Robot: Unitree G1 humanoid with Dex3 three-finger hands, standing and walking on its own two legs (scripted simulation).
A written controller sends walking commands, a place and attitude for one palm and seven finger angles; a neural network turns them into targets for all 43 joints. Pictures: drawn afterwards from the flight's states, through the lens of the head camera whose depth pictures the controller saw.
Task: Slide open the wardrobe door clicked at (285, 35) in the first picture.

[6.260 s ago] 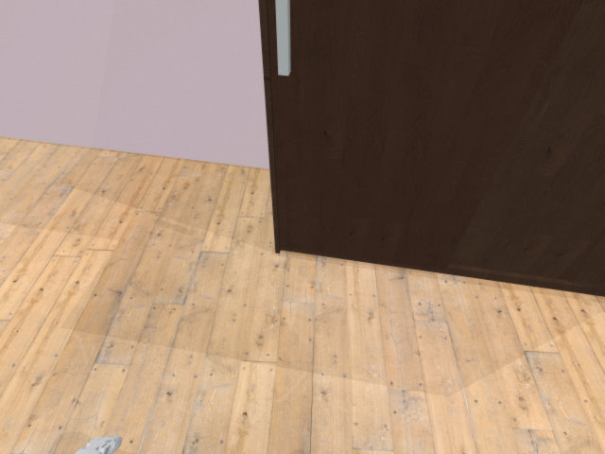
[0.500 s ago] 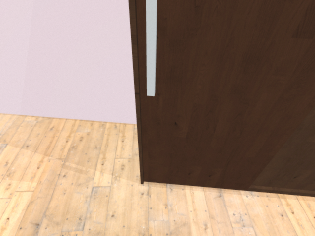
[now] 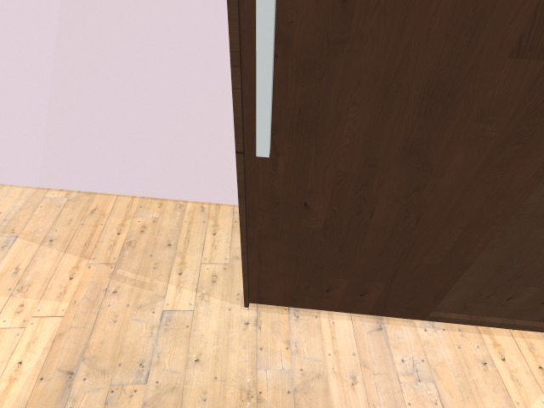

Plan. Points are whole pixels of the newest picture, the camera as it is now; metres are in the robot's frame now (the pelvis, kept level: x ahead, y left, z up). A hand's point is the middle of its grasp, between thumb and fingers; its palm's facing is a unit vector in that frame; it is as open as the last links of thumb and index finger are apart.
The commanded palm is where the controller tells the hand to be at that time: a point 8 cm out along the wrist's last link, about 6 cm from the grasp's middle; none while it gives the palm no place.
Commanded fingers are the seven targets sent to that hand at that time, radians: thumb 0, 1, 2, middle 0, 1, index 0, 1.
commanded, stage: look again from close up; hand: left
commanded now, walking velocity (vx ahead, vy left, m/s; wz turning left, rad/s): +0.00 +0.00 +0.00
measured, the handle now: (266, 74) +0.62 +0.06 +0.21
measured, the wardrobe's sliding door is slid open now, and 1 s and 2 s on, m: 0.00 0.00 0.00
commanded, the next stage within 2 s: none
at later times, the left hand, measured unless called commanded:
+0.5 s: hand out of the picture -0.03 +0.14 -0.18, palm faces +0.07 -0.99 -0.14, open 7.4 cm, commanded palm none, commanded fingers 0.00 0.90 0.90 -0.20 -0.30 -0.20 -0.30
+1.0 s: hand out of the picture -0.03 +0.13 -0.18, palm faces +0.08 -0.99 -0.14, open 7.4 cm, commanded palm none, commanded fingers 0.00 0.90 0.90 -0.20 -0.30 -0.20 -0.30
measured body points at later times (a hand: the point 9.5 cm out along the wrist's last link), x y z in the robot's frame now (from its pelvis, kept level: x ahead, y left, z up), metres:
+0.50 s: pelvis -0.01 -0.01 +0.00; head -0.02 +0.00 +0.45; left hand -0.03 +0.19 -0.17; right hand -0.02 -0.22 -0.16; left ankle +0.05 +0.10 -0.74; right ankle +0.02 -0.12 -0.74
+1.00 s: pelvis +0.00 -0.02 +0.00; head +0.00 -0.01 +0.45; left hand -0.03 +0.19 -0.17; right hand -0.01 -0.22 -0.16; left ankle +0.05 +0.10 -0.74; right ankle +0.02 -0.12 -0.74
